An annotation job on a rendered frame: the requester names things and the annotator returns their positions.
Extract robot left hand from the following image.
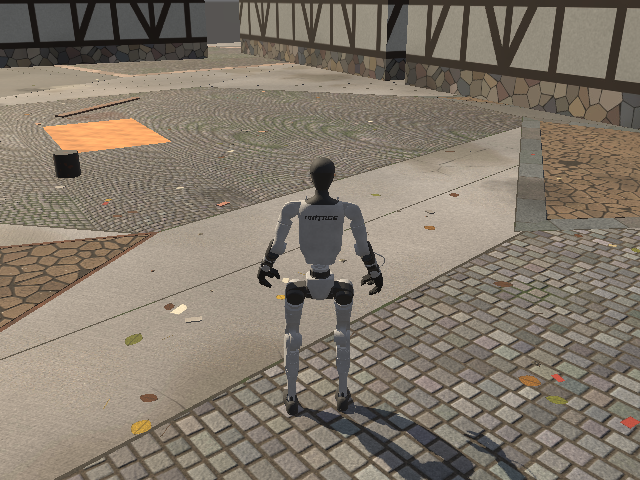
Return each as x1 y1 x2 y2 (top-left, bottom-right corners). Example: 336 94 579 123
257 267 280 288

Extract robot left shin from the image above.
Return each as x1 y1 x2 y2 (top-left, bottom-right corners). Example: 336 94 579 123
284 333 299 401

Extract robot left forearm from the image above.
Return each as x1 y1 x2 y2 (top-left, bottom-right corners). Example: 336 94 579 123
260 239 279 272

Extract robot right hand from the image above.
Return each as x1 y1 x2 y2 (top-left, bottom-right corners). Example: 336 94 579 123
361 273 383 295

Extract robot right forearm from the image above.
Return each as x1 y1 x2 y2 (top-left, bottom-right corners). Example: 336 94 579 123
361 241 381 278

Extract robot left upper arm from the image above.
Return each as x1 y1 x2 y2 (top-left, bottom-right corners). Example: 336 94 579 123
270 200 301 255

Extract robot right upper arm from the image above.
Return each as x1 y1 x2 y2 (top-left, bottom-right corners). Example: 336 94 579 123
342 202 370 257

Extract robot right foot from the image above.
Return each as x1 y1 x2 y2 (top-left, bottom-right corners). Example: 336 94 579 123
335 386 350 411

